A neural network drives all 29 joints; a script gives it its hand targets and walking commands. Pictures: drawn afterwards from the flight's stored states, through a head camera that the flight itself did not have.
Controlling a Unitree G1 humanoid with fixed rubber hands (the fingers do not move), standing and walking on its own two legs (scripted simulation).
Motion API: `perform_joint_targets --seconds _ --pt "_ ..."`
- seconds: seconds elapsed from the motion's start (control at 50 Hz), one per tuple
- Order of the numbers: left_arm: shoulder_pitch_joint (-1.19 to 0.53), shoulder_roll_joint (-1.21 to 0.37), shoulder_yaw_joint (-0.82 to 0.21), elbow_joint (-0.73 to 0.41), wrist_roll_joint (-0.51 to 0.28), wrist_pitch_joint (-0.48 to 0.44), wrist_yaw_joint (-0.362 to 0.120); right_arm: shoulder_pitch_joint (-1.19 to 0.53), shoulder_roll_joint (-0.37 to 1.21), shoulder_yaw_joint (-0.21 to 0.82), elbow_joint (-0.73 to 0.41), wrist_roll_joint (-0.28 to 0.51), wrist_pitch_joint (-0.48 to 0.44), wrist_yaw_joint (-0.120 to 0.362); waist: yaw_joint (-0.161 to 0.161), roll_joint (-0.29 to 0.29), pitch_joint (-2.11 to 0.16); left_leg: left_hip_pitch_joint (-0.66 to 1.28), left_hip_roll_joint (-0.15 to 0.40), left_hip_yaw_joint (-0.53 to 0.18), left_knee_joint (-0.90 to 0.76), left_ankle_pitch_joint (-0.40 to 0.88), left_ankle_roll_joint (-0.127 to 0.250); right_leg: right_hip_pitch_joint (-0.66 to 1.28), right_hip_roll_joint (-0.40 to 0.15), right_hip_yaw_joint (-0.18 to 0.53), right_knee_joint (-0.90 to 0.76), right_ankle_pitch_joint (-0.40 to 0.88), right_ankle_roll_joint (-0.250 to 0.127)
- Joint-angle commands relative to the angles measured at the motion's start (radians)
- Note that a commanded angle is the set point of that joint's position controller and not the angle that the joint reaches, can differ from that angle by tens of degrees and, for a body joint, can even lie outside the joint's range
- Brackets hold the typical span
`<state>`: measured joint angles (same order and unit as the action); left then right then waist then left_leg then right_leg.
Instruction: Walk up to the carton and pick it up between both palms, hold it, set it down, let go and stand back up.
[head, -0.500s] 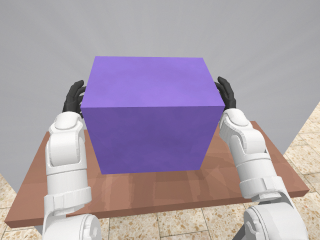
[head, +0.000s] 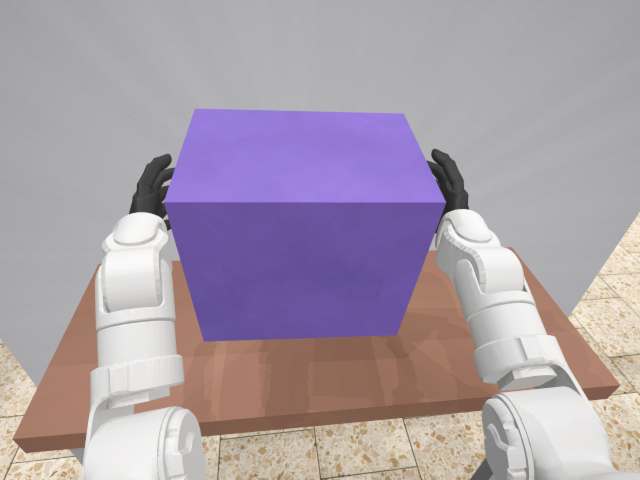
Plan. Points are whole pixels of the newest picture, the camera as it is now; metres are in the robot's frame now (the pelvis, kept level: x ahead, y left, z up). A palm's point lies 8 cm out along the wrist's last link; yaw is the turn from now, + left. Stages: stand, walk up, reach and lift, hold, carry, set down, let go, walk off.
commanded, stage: hold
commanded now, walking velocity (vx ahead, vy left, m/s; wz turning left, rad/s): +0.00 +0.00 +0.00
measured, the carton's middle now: (302, 229) +0.39 +0.01 +0.17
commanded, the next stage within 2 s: none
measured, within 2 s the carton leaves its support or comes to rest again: neither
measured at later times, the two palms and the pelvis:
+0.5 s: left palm (157, 223) +0.36 +0.18 +0.21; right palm (455, 218) +0.36 -0.17 +0.21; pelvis +0.00 +0.00 +0.00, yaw -1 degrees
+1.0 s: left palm (150, 238) +0.34 +0.19 +0.20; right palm (450, 234) +0.34 -0.16 +0.20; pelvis -0.01 +0.01 +0.00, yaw +0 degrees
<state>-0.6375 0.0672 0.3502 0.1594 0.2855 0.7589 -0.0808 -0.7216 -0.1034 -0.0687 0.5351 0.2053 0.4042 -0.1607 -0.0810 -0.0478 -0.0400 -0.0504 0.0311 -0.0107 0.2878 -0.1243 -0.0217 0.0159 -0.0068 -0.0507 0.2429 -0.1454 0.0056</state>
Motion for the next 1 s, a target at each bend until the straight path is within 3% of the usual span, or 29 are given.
perform_joint_targets --seconds 0.0,0.16,0.4,0.6,0.62,0.7,0.9,0.98 --pt "-0.686 -0.486 -0.475 -0.184 -0.193 -0.086 -0.144 -0.734 0.509 0.351 -0.306 0.116 -0.055 0.127 -0.027 0.088 -0.352 0.178 -0.077 0.038 0.023 0.266 -0.018 0.029 0.061 -0.022 -0.012 0.181 0.028" --pt "-0.651 -0.488 -0.5 -0.239 -0.203 -0.073 -0.123 -0.719 0.474 0.365 -0.348 0.133 -0.05 0.14 -0.018 0.1 -0.357 0.205 -0.064 0.03 0.031 0.306 -0.033 0.0 0.073 -0.032 -0.011 0.161 0.014" --pt "-0.66 -0.474 -0.48 -0.21 -0.199 -0.07 -0.121 -0.747 0.503 0.386 -0.347 0.129 -0.048 0.139 0.008 0.059 -0.365 0.156 -0.073 0.044 0.013 0.217 0.002 0.015 0.058 -0.012 -0.017 0.16 0.025" --pt "-0.683 -0.469 -0.455 -0.163 -0.189 -0.082 -0.145 -0.751 0.533 0.371 -0.313 0.11 -0.047 0.123 -0.005 0.049 -0.352 0.133 -0.083 0.048 0.003 0.184 0.01 0.044 0.048 -0.008 -0.017 0.181 0.037" --pt "-0.583 -0.456 -0.436 -0.149 -0.169 -0.064 -0.153 -0.68 0.523 0.373 -0.329 0.125 -0.037 0.119 -0.005 0.038 -0.3 0.119 -0.082 0.051 0.006 0.21 0.013 0.071 0.049 -0.005 -0.016 0.217 0.031" --pt "-0.599 -0.453 -0.456 -0.221 -0.183 -0.058 -0.166 -0.671 0.497 0.376 -0.374 0.144 -0.023 0.114 -0.019 0.066 -0.328 0.121 -0.082 0.048 0.013 0.26 -0.014 0.088 0.053 -0.011 -0.002 0.254 0.028" --pt "-0.616 -0.475 -0.533 -0.289 -0.224 -0.067 -0.125 -0.683 0.477 0.366 -0.445 0.125 -0.043 0.149 -0.018 0.106 -0.379 0.175 -0.061 0.034 0.019 0.242 -0.024 -0.01 0.067 -0.033 -0.012 0.126 0.008" --pt "-0.616 -0.469 -0.507 -0.232 -0.206 -0.058 -0.118 -0.713 0.477 0.357 -0.408 0.109 -0.042 0.16 0.006 0.081 -0.349 0.142 -0.056 0.04 -0.002 0.172 -0.005 -0.023 0.064 -0.029 -0.019 0.064 0.008"
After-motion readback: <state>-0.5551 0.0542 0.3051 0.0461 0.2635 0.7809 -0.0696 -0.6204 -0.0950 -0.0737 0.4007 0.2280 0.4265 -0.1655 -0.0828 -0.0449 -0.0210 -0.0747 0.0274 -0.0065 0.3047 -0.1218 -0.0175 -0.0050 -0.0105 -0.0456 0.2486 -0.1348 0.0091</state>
